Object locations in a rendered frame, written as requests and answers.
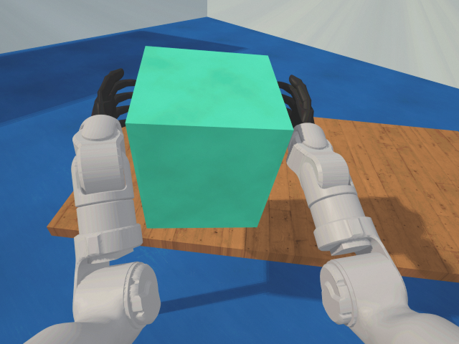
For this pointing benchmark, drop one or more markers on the left robot forearm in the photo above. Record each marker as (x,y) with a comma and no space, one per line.
(106,214)

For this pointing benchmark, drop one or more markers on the robot left upper arm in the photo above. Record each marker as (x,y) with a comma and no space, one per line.
(112,305)

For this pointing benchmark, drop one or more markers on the robot right hand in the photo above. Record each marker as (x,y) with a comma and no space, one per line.
(300,103)

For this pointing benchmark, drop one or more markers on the table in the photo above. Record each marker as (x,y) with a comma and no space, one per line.
(407,181)

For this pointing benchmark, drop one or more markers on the robot left hand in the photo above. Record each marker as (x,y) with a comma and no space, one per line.
(107,99)

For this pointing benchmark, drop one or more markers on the right robot forearm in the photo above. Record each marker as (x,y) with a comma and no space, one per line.
(341,225)

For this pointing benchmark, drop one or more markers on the carton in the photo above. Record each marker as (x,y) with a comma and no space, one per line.
(208,132)

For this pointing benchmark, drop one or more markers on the robot right upper arm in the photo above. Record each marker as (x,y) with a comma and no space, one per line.
(366,293)

